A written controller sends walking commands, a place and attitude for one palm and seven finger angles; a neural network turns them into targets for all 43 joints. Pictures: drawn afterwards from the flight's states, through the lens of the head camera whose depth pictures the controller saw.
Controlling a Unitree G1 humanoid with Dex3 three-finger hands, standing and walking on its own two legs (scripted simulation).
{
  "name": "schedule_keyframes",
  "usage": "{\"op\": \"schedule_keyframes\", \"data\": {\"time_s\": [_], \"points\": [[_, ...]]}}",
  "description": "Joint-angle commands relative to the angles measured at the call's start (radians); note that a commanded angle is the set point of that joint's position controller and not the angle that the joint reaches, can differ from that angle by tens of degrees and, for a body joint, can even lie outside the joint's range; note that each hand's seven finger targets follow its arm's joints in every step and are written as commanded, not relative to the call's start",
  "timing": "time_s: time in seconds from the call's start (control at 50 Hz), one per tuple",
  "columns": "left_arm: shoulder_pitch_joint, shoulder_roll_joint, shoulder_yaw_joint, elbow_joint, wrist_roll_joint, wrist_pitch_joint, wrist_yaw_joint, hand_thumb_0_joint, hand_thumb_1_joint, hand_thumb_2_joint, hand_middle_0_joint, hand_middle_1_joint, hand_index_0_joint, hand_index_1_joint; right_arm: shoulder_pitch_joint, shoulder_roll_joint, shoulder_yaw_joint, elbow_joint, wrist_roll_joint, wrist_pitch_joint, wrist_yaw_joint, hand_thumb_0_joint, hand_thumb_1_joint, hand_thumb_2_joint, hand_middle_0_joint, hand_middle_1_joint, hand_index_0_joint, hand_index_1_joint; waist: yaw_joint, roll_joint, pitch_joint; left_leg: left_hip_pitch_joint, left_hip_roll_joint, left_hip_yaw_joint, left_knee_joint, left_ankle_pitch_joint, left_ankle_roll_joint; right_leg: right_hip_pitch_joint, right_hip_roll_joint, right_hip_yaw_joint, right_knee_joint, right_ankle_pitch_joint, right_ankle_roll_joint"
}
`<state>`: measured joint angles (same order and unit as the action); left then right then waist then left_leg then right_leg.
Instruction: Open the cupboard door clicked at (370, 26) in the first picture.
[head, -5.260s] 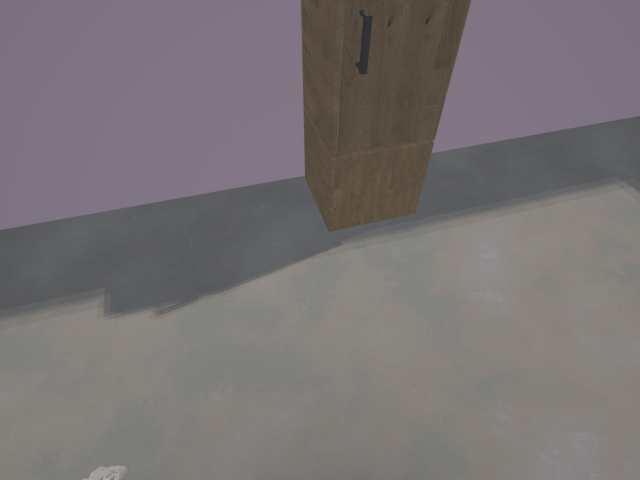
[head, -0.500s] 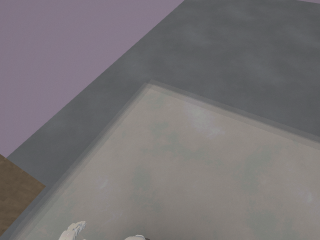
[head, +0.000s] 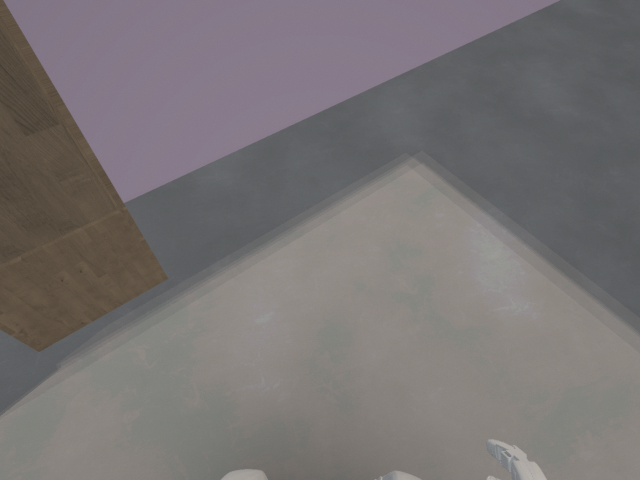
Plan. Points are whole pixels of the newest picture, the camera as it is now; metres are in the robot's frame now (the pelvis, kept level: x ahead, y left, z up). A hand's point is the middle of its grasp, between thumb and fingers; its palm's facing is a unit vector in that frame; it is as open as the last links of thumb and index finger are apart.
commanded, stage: turn to face it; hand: left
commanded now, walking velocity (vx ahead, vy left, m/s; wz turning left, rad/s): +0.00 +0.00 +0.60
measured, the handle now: out of the picture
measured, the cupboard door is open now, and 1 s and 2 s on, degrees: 0 0 0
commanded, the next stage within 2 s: take the last steps up to it in 1.12 s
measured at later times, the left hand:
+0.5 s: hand out of the picture +0.05 +0.16 -0.12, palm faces +0.30 -0.91 -0.29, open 7.4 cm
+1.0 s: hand out of the picture -0.06 +0.19 -0.14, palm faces +0.55 -0.79 -0.27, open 7.4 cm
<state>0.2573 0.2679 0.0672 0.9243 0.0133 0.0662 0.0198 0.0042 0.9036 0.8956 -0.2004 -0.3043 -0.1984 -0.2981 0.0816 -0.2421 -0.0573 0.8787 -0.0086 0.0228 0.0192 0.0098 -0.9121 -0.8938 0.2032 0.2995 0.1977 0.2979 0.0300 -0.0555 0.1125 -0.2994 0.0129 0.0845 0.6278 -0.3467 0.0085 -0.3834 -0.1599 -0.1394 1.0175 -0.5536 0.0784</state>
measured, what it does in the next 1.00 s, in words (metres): steps on the spot, turning left: right foot, then left foot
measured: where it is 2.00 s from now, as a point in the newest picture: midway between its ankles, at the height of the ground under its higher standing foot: outside the picture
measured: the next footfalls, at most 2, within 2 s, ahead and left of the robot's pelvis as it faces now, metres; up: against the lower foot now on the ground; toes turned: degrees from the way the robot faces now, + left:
right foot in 0.26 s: +0.09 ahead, -0.14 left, +0.00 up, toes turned +5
left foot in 0.70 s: -0.01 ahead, +0.09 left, +0.00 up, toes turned +32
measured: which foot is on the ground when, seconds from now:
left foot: down 0.00-0.26, up 0.28-0.68, down 0.70-1.00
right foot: up 0.00-0.24, down 0.26-0.70, up 0.72-1.00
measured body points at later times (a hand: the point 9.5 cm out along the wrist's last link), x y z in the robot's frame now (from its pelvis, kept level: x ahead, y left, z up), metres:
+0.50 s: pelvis +0.01 -0.05 +0.02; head +0.05 -0.08 +0.46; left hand +0.03 +0.21 -0.10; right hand +0.17 -0.29 -0.14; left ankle -0.05 +0.08 -0.64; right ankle +0.05 -0.15 -0.72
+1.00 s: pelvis +0.00 -0.03 +0.02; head +0.02 -0.01 +0.47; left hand -0.09 +0.23 -0.12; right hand +0.20 -0.19 -0.13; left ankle -0.04 +0.07 -0.72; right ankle +0.07 -0.15 -0.67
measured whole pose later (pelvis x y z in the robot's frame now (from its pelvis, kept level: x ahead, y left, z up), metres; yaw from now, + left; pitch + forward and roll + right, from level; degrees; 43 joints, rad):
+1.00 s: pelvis +0.00 -0.03 +0.02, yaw +32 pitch +0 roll +0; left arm 0.20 0.25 0.06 0.92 0.01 0.06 0.02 0.00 0.91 0.90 -0.20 -0.30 -0.19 -0.30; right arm 0.17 -0.20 -0.04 0.94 -0.02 0.03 0.00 0.01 -0.91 -0.89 0.21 0.30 0.20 0.30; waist 0.00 -0.01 0.06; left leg -0.25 -0.01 0.01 0.48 -0.22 0.02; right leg -0.42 -0.09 -0.04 0.93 -0.44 0.09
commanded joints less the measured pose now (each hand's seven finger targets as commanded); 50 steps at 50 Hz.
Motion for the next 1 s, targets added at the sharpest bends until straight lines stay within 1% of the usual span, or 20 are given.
{"op": "schedule_keyframes", "data": {"time_s": [0.0,0.12,0.2,0.22,0.24,0.26,0.28,0.32,0.38,0.46,0.56,0.6,0.64,0.66,0.68,0.7,0.74,0.78,0.8,0.98], "points": [[-0.080,0.076,0.028,-0.124,-0.004,-0.039,-0.006,0.000,0.900,0.900,-0.200,-0.300,-0.200,-0.300,0.074,-0.201,-0.049,-0.042,-0.012,-0.010,-0.031,0.000,-0.900,-0.900,0.200,0.300,0.200,0.300,-0.058,0.236,-0.160,0.219,0.253,-0.257,-0.204,0.765,0.161,-0.182,0.024,0.114,0.132,0.063,0.023],[-0.075,0.060,0.020,-0.137,-0.003,-0.038,-0.012,0.000,0.900,0.900,-0.200,-0.300,-0.200,-0.300,0.051,-0.214,-0.058,-0.048,-0.015,-0.006,-0.021,0.000,-0.900,-0.900,0.200,0.300,0.200,0.300,-0.052,0.220,-0.169,0.152,0.204,-0.293,-0.217,0.587,0.149,-0.061,0.087,0.089,-0.131,0.105,0.022],[0.018,0.068,0.022,-0.130,-0.007,-0.056,-0.009,0.000,0.900,0.900,-0.200,-0.300,-0.200,-0.300,0.000,-0.208,-0.067,-0.069,-0.012,0.004,-0.018,0.000,-0.900,-0.900,0.200,0.300,0.200,0.300,-0.002,0.214,-0.177,0.027,0.158,-0.325,-0.117,0.505,0.101,0.168,0.130,0.060,-0.451,0.275,0.010],[0.066,0.107,0.030,-0.122,-0.002,-0.069,-0.005,0.000,0.900,0.900,-0.200,-0.300,-0.200,-0.300,0.001,-0.183,-0.065,-0.073,-0.006,0.003,-0.014,0.000,-0.900,-0.900,0.200,0.300,0.200,0.300,0.025,0.113,-0.188,-0.056,0.101,-0.296,-0.024,0.368,0.051,0.291,0.080,0.102,-0.599,0.382,0.000],[0.093,0.212,0.051,-0.125,0.018,-0.083,0.006,0.000,0.900,0.900,-0.200,-0.300,-0.200,-0.300,0.045,-0.099,-0.052,-0.093,0.002,0.000,-0.008,0.000,-0.900,-0.900,0.200,0.300,0.200,0.300,0.029,-0.204,-0.219,-0.250,-0.050,-0.134,0.225,-0.016,-0.038,0.431,-0.207,0.392,-0.706,0.531,-0.089],[0.077,0.250,0.050,-0.137,0.012,-0.076,0.007,0.000,0.900,0.900,-0.200,-0.300,-0.200,-0.300,0.049,-0.118,-0.059,-0.105,-0.005,0.005,-0.009,0.000,-0.900,-0.900,0.200,0.300,0.200,0.300,0.027,-0.267,-0.210,-0.271,-0.057,-0.138,0.433,-0.277,-0.047,0.325,-0.352,0.476,-0.716,0.590,-0.196],[0.037,0.207,0.047,-0.145,0.010,-0.075,0.012,0.000,0.900,0.900,-0.200,-0.300,-0.200,-0.300,0.025,-0.132,-0.063,-0.095,-0.011,0.016,-0.007,0.000,-0.900,-0.900,0.200,0.300,0.200,0.300,0.027,-0.253,-0.164,-0.260,-0.025,-0.183,0.564,-0.249,-0.037,0.216,-0.327,0.475,-0.739,0.486,-0.222],[-0.082,0.139,0.027,-0.167,0.010,-0.070,0.016,0.000,0.900,0.900,-0.200,-0.300,-0.200,-0.300,0.052,-0.118,-0.062,-0.058,-0.013,0.026,0.006,0.000,-0.900,-0.900,0.200,0.300,0.200,0.300,-0.039,-0.105,-0.083,-0.276,0.014,-0.155,0.657,-0.107,-0.052,0.159,-0.234,0.303,-0.715,0.436,-0.195],[-0.072,0.112,0.014,-0.161,0.012,-0.079,0.017,0.000,0.900,0.900,-0.200,-0.300,-0.200,-0.300,0.078,-0.091,-0.048,-0.033,-0.013,0.033,0.016,0.000,-0.900,-0.900,0.200,0.300,0.200,0.300,-0.040,-0.142,-0.105,-0.263,0.017,-0.098,0.584,-0.045,-0.079,0.229,-0.173,0.130,-0.678,0.594,-0.171],[0.006,0.135,0.021,-0.123,0.015,-0.073,0.017,0.000,0.900,0.900,-0.200,-0.300,-0.200,-0.300,0.014,-0.075,-0.039,-0.041,-0.010,0.037,0.018,0.000,-0.900,-0.900,0.200,0.300,0.200,0.300,0.003,-0.122,-0.111,-0.234,0.021,-0.045,0.428,-0.075,-0.088,0.287,-0.199,0.084,-0.672,0.643,-0.188],[0.021,0.168,0.035,-0.096,0.019,-0.063,0.013,0.000,0.900,0.900,-0.200,-0.300,-0.200,-0.300,-0.010,-0.061,-0.024,-0.055,-0.002,0.025,0.016,0.000,-0.900,-0.900,0.200,0.300,0.200,0.300,0.022,-0.149,-0.129,-0.134,0.027,0.017,0.203,-0.110,-0.069,0.282,-0.240,0.044,-0.633,0.665,-0.201],[0.015,0.174,0.042,-0.087,0.019,-0.058,0.011,0.000,0.900,0.900,-0.200,-0.300,-0.200,-0.300,0.024,-0.061,-0.022,-0.052,-0.002,0.017,0.011,0.000,-0.900,-0.900,0.200,0.300,0.200,0.300,0.008,-0.158,-0.144,-0.070,0.024,0.036,0.101,-0.084,-0.055,0.263,-0.248,0.027,-0.592,0.663,-0.187],[0.008,0.163,0.046,-0.078,0.009,-0.051,0.006,0.000,0.900,0.900,-0.200,-0.300,-0.200,-0.300,0.094,-0.082,-0.026,-0.035,-0.006,0.005,0.009,0.000,-0.900,-0.900,0.200,0.300,0.200,0.300,-0.033,-0.088,-0.175,0.079,0.022,0.044,-0.125,0.078,-0.039,0.210,-0.213,-0.038,-0.465,0.615,-0.123],[0.013,0.135,0.042,-0.086,0.000,-0.045,0.001,0.000,0.900,0.900,-0.200,-0.300,-0.200,-0.300,0.155,-0.149,-0.042,-0.020,-0.009,-0.005,0.007,0.000,-0.900,-0.900,0.200,0.300,0.200,0.300,-0.069,0.070,-0.208,0.238,0.104,-0.079,-0.229,0.214,-0.002,0.065,-0.159,-0.069,-0.298,0.472,-0.068],[-0.008,0.060,0.026,-0.132,-0.006,-0.042,-0.008,0.000,0.900,0.900,-0.200,-0.300,-0.200,-0.300,0.205,-0.262,-0.069,-0.022,-0.014,-0.010,0.000,0.000,-0.900,-0.900,0.200,0.300,0.200,0.300,-0.096,0.388,-0.197,0.335,0.376,-0.439,-0.286,0.559,0.131,-0.211,-0.011,-0.081,-0.076,-0.060,0.016],[-0.084,0.069,0.015,-0.162,0.006,-0.037,-0.004,0.000,0.900,0.900,-0.200,-0.300,-0.200,-0.300,0.268,-0.285,-0.070,0.002,-0.011,-0.004,-0.006,0.000,-0.900,-0.900,0.200,0.300,0.200,0.300,-0.128,0.306,-0.197,0.271,0.442,-0.458,-0.285,0.610,0.214,-0.211,0.012,0.022,0.063,-0.126,0.001],[-0.111,0.064,0.022,-0.129,0.003,-0.032,0.001,0.000,0.900,0.900,-0.200,-0.300,-0.200,-0.300,0.189,-0.222,-0.054,-0.003,-0.013,-0.009,-0.029,0.000,-0.900,-0.900,0.200,0.300,0.200,0.300,-0.099,0.307,-0.171,0.201,0.345,-0.395,-0.287,0.501,0.189,-0.238,0.015,0.107,0.157,-0.009,0.003],[-0.056,0.064,0.025,-0.085,0.003,-0.033,-0.009,0.000,0.900,0.900,-0.200,-0.300,-0.200,-0.300,0.091,-0.169,-0.032,-0.027,-0.013,-0.015,-0.032,0.000,-0.900,-0.900,0.200,0.300,0.200,0.300,-0.042,0.220,-0.135,0.146,0.254,-0.278,-0.290,0.494,0.147,-0.187,0.022,0.108,0.152,0.122,0.007],[-0.040,0.065,0.023,-0.071,0.003,-0.032,-0.011,0.000,0.900,0.900,-0.200,-0.300,-0.200,-0.300,0.088,-0.161,-0.029,-0.028,-0.011,-0.019,-0.032,0.000,-0.900,-0.900,0.200,0.300,0.200,0.300,-0.039,0.206,-0.141,0.150,0.231,-0.252,-0.291,0.526,0.138,-0.166,0.029,0.105,0.135,0.147,0.009],[-0.055,0.019,0.003,-0.076,-0.005,-0.036,0.000,0.000,0.900,0.900,-0.200,-0.300,-0.200,-0.300,0.122,-0.158,-0.037,0.004,-0.018,-0.005,-0.030,0.000,-0.900,-0.900,0.200,0.300,0.200,0.300,-0.057,0.204,-0.149,0.143,0.228,-0.314,-0.277,0.477,0.166,-0.007,0.097,0.085,-0.220,0.103,-0.001]]}}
